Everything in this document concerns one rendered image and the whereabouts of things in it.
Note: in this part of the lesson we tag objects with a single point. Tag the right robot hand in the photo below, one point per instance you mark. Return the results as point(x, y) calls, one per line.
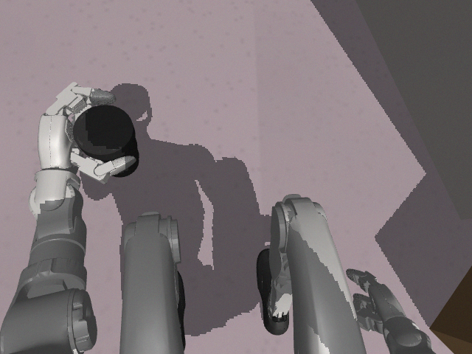
point(381, 304)

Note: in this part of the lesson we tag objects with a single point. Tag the left robot hand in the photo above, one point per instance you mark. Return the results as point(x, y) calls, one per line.
point(56, 145)

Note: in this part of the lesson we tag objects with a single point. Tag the right robot foot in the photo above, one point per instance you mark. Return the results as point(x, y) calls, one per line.
point(274, 325)

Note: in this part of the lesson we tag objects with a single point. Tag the left robot arm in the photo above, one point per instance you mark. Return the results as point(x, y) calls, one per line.
point(51, 312)

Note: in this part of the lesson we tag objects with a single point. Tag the right robot arm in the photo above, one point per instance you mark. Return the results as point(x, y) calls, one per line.
point(403, 336)

